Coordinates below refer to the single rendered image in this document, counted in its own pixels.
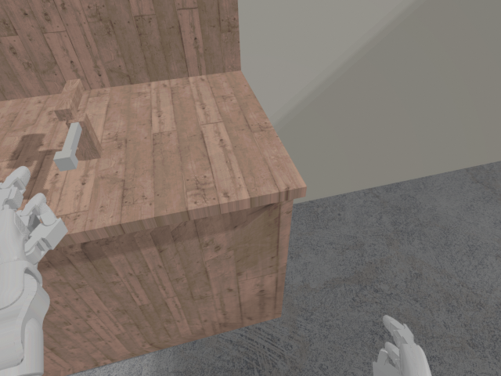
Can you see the right robot hand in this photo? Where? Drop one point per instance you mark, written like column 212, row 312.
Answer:
column 409, row 358

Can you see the counter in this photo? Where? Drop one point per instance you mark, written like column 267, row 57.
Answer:
column 179, row 211

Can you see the tap lever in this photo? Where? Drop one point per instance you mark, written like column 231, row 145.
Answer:
column 66, row 159

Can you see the robot left forearm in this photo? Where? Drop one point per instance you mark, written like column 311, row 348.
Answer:
column 23, row 305

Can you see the left robot hand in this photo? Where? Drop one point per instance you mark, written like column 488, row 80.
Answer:
column 22, row 235

